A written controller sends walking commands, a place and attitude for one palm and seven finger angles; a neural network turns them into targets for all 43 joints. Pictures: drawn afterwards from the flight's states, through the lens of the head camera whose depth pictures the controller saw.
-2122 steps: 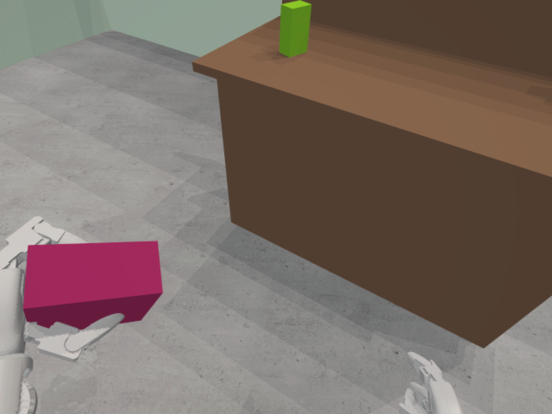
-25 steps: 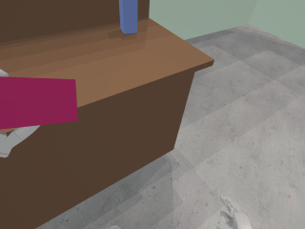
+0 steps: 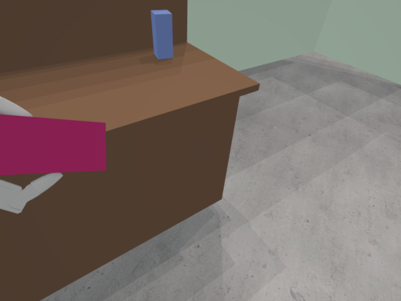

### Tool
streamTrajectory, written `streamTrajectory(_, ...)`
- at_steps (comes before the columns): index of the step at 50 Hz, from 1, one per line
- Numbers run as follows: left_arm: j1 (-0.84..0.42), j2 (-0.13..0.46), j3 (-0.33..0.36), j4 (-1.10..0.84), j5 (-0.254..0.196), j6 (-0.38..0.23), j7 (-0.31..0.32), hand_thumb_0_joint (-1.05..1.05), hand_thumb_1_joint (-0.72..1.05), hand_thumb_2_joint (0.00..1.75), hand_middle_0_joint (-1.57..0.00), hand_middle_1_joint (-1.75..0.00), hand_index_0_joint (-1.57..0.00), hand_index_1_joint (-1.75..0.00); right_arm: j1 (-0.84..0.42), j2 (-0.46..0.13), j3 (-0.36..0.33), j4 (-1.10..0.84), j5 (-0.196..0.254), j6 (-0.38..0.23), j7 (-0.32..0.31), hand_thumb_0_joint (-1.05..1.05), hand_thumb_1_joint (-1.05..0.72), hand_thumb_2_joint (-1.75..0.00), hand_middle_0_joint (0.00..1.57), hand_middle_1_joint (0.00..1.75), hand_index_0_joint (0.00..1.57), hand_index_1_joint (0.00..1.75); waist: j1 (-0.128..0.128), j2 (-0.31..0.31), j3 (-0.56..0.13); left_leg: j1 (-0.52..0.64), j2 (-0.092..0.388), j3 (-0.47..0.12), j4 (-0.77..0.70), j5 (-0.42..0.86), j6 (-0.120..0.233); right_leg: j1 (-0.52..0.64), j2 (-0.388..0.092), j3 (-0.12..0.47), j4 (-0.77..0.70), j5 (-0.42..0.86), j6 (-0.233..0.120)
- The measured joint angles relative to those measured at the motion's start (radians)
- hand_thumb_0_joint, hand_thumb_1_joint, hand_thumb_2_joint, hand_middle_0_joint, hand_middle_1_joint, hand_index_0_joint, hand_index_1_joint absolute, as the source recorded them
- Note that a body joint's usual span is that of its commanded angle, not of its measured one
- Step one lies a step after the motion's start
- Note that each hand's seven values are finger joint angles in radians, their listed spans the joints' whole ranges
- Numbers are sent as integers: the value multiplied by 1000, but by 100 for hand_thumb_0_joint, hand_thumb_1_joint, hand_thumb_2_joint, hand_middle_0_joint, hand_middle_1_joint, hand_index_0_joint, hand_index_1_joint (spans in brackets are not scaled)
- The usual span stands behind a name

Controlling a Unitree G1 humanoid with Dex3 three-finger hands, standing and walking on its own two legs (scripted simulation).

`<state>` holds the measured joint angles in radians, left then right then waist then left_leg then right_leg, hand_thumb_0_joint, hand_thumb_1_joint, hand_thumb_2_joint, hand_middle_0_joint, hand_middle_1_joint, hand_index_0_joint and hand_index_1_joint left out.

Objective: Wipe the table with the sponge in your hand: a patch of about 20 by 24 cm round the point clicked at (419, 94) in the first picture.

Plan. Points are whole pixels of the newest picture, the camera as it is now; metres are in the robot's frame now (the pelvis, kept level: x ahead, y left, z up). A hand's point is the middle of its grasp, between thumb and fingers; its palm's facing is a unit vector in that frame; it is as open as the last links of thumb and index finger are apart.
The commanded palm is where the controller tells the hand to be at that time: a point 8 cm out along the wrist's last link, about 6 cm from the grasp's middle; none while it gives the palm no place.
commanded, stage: stop stepping back and stand still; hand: left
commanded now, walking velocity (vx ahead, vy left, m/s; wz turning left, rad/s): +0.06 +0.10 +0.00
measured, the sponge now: (59, 149) +0.24 +0.21 +0.26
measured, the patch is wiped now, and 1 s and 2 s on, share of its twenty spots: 1.00 1.00 1.00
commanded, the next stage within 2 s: stand and wait in 0.22 s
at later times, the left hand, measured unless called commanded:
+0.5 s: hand (18, 154) +0.21 +0.24 +0.27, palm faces +0.51 -0.81 -0.30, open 10.2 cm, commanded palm +0.16 +0.28 +0.29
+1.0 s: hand (18, 146) +0.23 +0.25 +0.27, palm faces +0.49 -0.79 -0.35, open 10.2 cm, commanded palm +0.17 +0.29 +0.29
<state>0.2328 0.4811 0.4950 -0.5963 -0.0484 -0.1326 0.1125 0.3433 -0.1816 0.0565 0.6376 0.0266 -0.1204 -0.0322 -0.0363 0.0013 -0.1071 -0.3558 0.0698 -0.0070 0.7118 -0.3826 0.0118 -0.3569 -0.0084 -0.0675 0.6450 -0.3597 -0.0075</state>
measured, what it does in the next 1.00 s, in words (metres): stands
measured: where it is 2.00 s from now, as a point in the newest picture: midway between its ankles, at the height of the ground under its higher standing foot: outside the picture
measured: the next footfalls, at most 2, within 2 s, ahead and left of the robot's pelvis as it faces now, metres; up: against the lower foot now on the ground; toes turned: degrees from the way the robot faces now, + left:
none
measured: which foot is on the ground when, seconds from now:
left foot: down 0.00-1.00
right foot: down 0.00-1.00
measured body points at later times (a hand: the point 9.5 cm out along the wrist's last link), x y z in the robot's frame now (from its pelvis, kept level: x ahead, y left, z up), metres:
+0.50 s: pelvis +0.01 +0.00 +0.01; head -0.01 +0.01 +0.45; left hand +0.18 +0.28 +0.29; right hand +0.18 -0.23 -0.07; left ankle +0.02 +0.12 -0.72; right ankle +0.03 -0.11 -0.72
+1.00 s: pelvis +0.02 +0.00 +0.02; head +0.02 +0.01 +0.47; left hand +0.20 +0.29 +0.29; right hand +0.21 -0.22 -0.06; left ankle +0.02 +0.12 -0.72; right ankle +0.03 -0.11 -0.72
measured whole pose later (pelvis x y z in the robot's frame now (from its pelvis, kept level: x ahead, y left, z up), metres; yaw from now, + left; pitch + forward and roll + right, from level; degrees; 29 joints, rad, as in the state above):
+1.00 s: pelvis +0.02 +0.00 +0.02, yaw +1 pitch -1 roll -1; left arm 0.31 0.44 0.47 -0.64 -0.07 -0.16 0.14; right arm 0.15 -0.20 0.03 0.61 0.02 -0.06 -0.04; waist 0.01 0.01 0.01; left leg -0.24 0.03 -0.01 0.52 -0.27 0.00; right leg -0.22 0.02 -0.04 0.44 -0.21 -0.01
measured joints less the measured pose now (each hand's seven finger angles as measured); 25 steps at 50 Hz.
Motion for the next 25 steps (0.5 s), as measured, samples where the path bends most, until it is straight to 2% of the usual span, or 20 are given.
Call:
streamTrajectory(1,-15,8,0,-7,5,-6,-3,-1,-53,106,-72,-135,-75,-132,-9,-12,-5,-3,-1,5,0,1,-90,-90,20,30,20,30,10,13,15,-38,7,-11,79,-53,11,4,8,-10,-28,84,-8)
streamTrajectory(2,-37,3,-10,-9,8,-12,-10,-1,-53,106,-72,-135,-75,-132,-29,-28,-13,9,-1,15,-1,1,-90,-90,20,30,20,30,15,38,37,-80,10,-31,186,-78,16,-6,21,-28,-1,105,-13)
streamTrajectory(4,-59,-9,-33,-13,7,-20,-21,-1,-53,106,-72,-135,-75,-132,-64,-46,-33,51,5,43,-1,1,-90,-90,20,30,20,30,24,54,54,-143,-9,-44,367,-68,17,-7,29,-45,24,87,-16)
streamTrajectory(5,-56,-12,-33,-18,2,-24,-25,-1,-53,106,-72,-134,-75,-132,-76,-48,-41,64,8,58,-1,1,-90,-90,20,30,20,30,28,46,52,-158,-18,-32,403,-52,20,-6,27,-41,21,82,-17)
streamTrajectory(7,-38,-12,-18,-31,-8,-27,-21,-1,-53,106,-72,-134,-75,-132,-92,-46,-47,65,10,80,-7,1,-90,-90,20,30,20,30,31,15,44,-134,-21,8,326,-28,29,-9,13,-24,13,79,-19)
streamTrajectory(9,-24,-9,-4,-39,-14,-27,-4,-1,-53,106,-72,-134,-75,-132,-97,-50,-45,39,7,79,-21,1,-90,-90,20,30,20,30,28,-4,40,-48,-18,34,108,-37,39,-18,-5,-21,27,63,-22)
streamTrajectory(10,-23,-10,-1,-42,-17,-27,6,-1,-53,106,-72,-134,-75,-132,-99,-59,-46,18,2,71,-29,1,-90,-90,20,30,20,30,22,6,40,-16,-14,22,13,-46,46,-30,-3,-26,50,35,-19)
streamTrajectory(12,-32,-9,3,-26,-14,-22,22,-1,-53,106,-72,-134,-75,-132,-115,-51,-50,4,0,54,-41,1,-90,-90,20,30,20,30,18,-9,55,-12,-23,32,12,16,20,-38,-1,3,103,-50,-5)
streamTrajectory(14,-44,-10,1,3,-5,-7,30,-1,-53,106,-72,-134,-75,-132,-111,-35,-47,-8,-1,36,-39,1,-90,-90,20,30,20,30,16,-20,50,4,-33,36,-4,49,4,-25,10,26,117,-84,6)
streamTrajectory(15,-49,-12,-1,17,-2,0,32,-1,-53,106,-72,-134,-75,-132,-106,-30,-42,-14,-1,28,-37,1,-90,-90,20,30,19,30,13,-20,45,11,-37,32,-14,56,-1,-3,16,28,77,-72,10)
streamTrajectory(17,-53,-25,-10,39,1,3,31,-1,-53,106,-72,-134,-75,-132,-101,-30,-33,-21,-5,22,-28,1,-90,-90,20,30,19,30,7,6,46,14,-29,8,-8,47,-6,39,31,10,-10,79,-5)
streamTrajectory(19,-43,-40,-23,38,-1,0,23,-1,-53,106,-72,-135,-75,-132,-107,-31,-32,-12,-6,28,-13,1,-90,-90,20,30,20,30,6,27,48,-11,-29,-20,61,-3,1,56,42,-11,-39,103,-22)
streamTrajectory(21,-12,-58,-34,16,-5,-8,16,-1,-53,106,-72,-135,-75,-132,-119,-30,-32,8,-4,42,-1,1,-90,-90,20,30,20,30,15,23,50,-29,-35,-21,123,10,4,69,43,-10,-70,96,-26)
streamTrajectory(24,38,-67,-37,-36,-10,-20,20,-1,-53,106,-72,-135,-75,-132,-128,-32,-29,4,-9,51,-2,1,-90,-90,20,30,20,30,27,13,64,41,-31,-19,-43,68,12,72,38,5,-80,95,-16)
streamTrajectory(25,45,-66,-36,-50,-11,-25,23,-1,-53,106,-72,-135,-75,-132,-134,-33,-31,2,-11,48,-6,1,-90,-90,20,30,20,30,29,12,72,58,-34,-23,-78,47,-8,67,35,7,-71,89,-11)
